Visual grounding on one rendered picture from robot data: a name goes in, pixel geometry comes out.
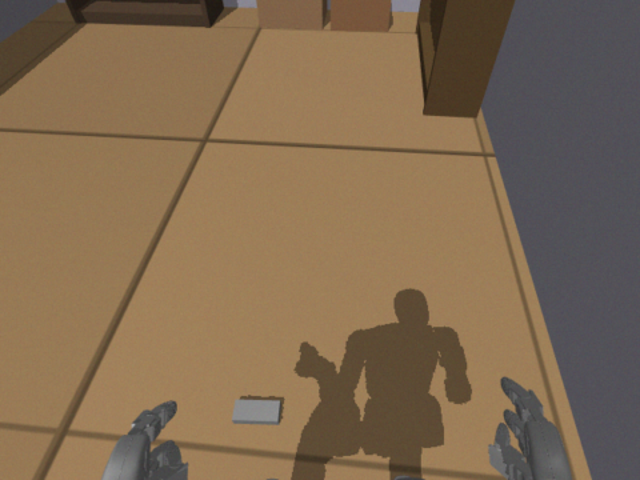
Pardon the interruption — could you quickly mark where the bookshelf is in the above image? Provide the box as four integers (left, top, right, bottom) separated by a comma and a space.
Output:
416, 0, 515, 118
65, 0, 224, 28

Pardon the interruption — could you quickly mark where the left robot hand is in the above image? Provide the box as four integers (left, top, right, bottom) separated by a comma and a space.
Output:
101, 401, 188, 480

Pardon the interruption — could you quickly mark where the right robot hand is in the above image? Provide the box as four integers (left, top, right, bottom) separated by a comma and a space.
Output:
488, 377, 572, 480

